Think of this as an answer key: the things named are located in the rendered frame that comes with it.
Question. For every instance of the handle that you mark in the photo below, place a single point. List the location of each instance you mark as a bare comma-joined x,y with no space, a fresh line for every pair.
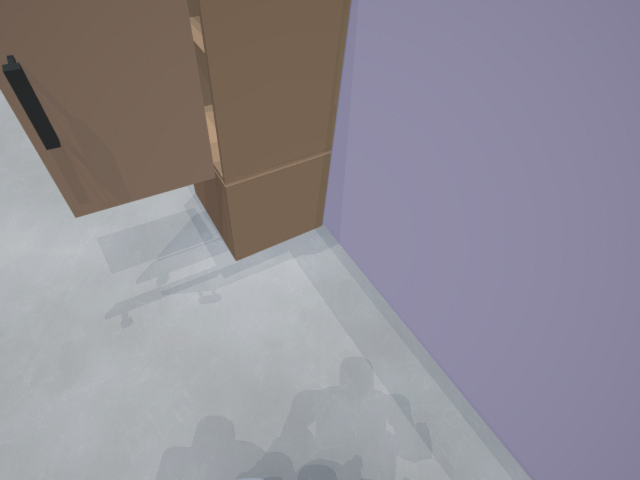
29,101

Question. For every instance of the cupboard door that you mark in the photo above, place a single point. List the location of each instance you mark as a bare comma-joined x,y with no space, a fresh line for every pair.
119,83

